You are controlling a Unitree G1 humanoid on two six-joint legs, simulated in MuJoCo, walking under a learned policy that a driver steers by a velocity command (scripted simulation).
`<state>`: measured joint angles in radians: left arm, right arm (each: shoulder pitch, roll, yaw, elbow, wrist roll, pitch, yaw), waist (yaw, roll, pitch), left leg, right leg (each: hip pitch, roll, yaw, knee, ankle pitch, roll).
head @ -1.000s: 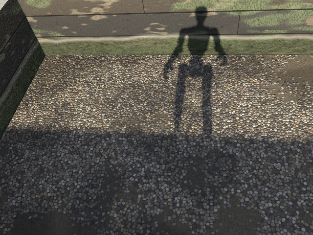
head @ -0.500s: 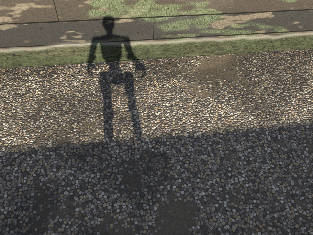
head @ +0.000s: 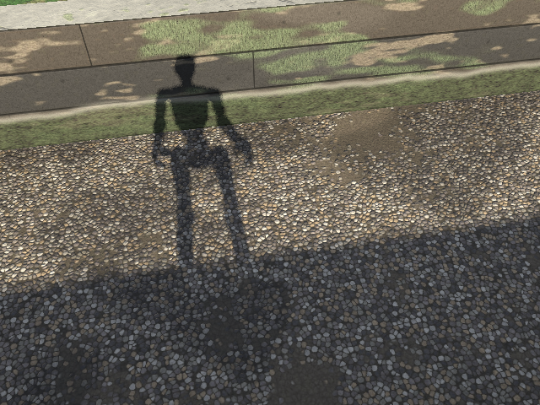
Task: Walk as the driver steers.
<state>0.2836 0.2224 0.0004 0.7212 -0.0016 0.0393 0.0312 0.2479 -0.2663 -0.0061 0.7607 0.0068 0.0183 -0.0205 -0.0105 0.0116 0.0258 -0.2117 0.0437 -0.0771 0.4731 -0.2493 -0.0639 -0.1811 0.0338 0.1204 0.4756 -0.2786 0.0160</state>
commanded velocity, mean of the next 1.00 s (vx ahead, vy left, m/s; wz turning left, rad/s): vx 0.11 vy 0.00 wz -0.01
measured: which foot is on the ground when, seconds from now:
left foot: down 0.00-1.00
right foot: down 0.00-1.00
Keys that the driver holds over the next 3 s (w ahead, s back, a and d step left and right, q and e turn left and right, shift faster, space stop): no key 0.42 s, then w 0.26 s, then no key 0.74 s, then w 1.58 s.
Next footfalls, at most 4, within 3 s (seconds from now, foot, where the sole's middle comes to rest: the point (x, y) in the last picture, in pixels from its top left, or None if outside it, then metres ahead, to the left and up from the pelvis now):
none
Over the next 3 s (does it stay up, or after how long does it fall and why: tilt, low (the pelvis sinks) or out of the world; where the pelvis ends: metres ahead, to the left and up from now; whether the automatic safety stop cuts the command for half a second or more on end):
stays up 0.05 0.00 -0.02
